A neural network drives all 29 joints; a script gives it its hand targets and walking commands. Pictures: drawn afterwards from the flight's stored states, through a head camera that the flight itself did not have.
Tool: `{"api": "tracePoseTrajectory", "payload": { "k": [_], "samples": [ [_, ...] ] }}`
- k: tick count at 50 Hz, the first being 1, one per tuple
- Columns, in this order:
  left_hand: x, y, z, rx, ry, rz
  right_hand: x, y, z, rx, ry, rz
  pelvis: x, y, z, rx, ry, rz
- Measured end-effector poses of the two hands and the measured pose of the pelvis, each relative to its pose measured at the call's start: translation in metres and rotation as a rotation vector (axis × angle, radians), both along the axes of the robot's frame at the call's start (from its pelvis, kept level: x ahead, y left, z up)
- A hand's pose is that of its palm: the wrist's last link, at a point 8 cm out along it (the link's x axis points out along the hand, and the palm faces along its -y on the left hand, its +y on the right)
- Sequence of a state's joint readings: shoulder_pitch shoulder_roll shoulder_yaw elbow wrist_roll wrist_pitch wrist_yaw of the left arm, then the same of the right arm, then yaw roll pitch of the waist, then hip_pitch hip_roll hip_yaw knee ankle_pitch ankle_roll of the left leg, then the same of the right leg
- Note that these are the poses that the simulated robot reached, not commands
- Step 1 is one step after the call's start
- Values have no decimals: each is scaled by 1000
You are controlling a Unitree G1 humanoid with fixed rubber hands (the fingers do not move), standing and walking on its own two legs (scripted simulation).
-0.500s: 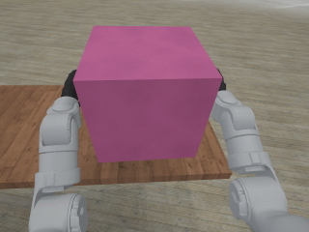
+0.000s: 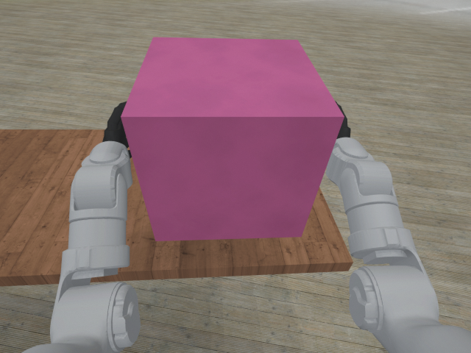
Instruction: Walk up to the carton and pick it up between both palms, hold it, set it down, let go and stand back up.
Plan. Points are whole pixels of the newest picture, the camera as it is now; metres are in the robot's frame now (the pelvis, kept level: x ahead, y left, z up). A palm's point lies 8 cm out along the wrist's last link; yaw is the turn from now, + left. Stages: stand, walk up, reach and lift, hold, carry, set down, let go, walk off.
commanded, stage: hold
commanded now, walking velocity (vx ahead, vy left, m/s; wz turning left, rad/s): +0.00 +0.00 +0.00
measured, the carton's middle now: (228, 138) +0.43 +0.01 +0.20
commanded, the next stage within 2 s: none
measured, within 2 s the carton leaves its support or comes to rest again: neither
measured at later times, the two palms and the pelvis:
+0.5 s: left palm (109, 154) +0.35 +0.19 +0.21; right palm (331, 145) +0.37 -0.16 +0.22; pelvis +0.00 +0.00 +0.00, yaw +0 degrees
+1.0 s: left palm (117, 147) +0.36 +0.19 +0.22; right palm (334, 145) +0.38 -0.17 +0.22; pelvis +0.00 +0.00 +0.00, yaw +0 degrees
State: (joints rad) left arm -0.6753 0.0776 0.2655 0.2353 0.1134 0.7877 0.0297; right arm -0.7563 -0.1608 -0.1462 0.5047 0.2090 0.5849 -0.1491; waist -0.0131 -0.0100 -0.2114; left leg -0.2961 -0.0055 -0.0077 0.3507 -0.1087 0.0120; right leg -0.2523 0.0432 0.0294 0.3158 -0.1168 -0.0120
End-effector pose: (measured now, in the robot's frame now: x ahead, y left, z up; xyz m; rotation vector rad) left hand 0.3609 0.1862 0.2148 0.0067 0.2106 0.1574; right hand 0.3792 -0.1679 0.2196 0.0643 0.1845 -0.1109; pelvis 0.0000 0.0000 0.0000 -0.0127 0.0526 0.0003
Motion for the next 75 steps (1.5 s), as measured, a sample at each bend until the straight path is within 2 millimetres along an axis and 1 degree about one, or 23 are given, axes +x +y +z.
{"api": "tracePoseTrajectory", "payload": {
  "k": [6, 12, 23, 32, 40, 49, 55, 63, 75],
  "samples": [
    [5, 3, -1, 22, 9, 7, 8, 3, -3, -14, 9, 12, 6, -1, 0, 1, 8, 0],
    [0, 8, 1, 45, 1, 23, 11, 8, -3, -35, -2, 35, 9, -1, 0, 1, 12, 0],
    [-13, 9, 0, 27, 2, 23, -2, 10, 1, -43, 0, 36, 1, 0, 0, -1, 1, 0],
    [-18, 4, 1, 15, -13, 7, -13, 4, 5, -20, -14, 15, -7, 1, 0, -1, -10, 0],
    [-10, 0, 4, 2, 7, -1, -10, 0, -1, 8, 8, 0, -9, 1, 0, -1, -13, 0],
    [1, -1, 1, 6, 6, -1, 1, -1, -2, 3, 7, -1, -1, 0, 0, 0, -2, 0],
    [5, 4, 2, 27, 11, 10, 9, 4, -5, -18, 11, 16, 5, -1, 0, 1, 6, 0],
    [-3, 9, 0, 44, 0, 25, 9, 10, 0, -41, -3, 38, 8, -1, 0, 1, 10, 0],
    [-16, 8, -1, 26, -2, 22, -6, 9, 2, -38, -3, 34, -2, 0, 0, 0, -4, 0]
  ]
}}
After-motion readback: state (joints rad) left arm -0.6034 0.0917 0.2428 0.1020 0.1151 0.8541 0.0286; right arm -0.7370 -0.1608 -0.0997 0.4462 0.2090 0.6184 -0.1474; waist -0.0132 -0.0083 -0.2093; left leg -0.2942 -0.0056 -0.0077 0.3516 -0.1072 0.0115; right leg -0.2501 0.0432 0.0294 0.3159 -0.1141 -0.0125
